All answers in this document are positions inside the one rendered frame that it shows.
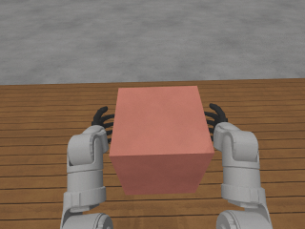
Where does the left robot hand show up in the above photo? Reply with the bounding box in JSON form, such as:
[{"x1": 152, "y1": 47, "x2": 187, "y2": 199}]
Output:
[{"x1": 91, "y1": 106, "x2": 115, "y2": 143}]

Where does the right robot upper arm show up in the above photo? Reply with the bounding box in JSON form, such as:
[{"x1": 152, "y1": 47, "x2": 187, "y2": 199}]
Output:
[{"x1": 215, "y1": 210, "x2": 272, "y2": 229}]

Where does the carton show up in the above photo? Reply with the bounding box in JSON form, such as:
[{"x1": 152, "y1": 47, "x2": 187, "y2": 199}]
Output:
[{"x1": 109, "y1": 86, "x2": 214, "y2": 196}]

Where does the right robot hand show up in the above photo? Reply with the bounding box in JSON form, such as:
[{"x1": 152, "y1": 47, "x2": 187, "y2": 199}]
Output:
[{"x1": 204, "y1": 103, "x2": 228, "y2": 141}]

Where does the robot left forearm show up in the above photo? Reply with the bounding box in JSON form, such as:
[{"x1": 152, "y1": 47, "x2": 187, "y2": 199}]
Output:
[{"x1": 60, "y1": 125, "x2": 110, "y2": 229}]

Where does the left robot upper arm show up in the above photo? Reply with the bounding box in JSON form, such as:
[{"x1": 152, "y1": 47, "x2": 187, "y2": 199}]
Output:
[{"x1": 62, "y1": 213, "x2": 113, "y2": 229}]

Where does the robot right forearm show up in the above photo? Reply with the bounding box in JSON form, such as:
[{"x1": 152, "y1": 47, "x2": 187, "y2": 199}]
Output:
[{"x1": 213, "y1": 122, "x2": 274, "y2": 229}]

